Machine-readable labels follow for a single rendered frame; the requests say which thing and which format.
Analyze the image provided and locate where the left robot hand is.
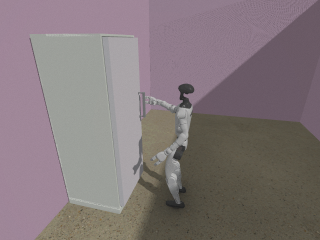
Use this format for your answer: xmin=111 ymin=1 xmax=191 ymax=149
xmin=150 ymin=151 xmax=167 ymax=166

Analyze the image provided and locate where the robot left thigh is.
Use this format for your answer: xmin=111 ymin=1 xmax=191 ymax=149
xmin=165 ymin=146 xmax=184 ymax=182

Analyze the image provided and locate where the left robot upper arm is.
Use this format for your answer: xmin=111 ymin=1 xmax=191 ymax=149
xmin=177 ymin=109 xmax=189 ymax=140

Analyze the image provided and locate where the fridge door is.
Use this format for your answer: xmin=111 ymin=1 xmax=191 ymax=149
xmin=102 ymin=37 xmax=144 ymax=207

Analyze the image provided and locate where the right robot forearm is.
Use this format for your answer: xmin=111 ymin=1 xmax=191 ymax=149
xmin=156 ymin=99 xmax=174 ymax=110

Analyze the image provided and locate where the right robot hand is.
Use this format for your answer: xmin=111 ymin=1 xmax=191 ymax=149
xmin=145 ymin=96 xmax=157 ymax=106

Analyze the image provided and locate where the handle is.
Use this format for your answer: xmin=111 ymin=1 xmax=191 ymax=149
xmin=138 ymin=92 xmax=146 ymax=118

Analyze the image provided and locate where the left robot forearm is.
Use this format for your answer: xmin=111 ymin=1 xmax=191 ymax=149
xmin=164 ymin=134 xmax=186 ymax=156

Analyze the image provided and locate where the robot head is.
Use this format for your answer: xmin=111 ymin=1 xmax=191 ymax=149
xmin=178 ymin=83 xmax=195 ymax=109

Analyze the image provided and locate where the right robot upper arm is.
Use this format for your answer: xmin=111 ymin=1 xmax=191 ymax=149
xmin=170 ymin=101 xmax=183 ymax=113

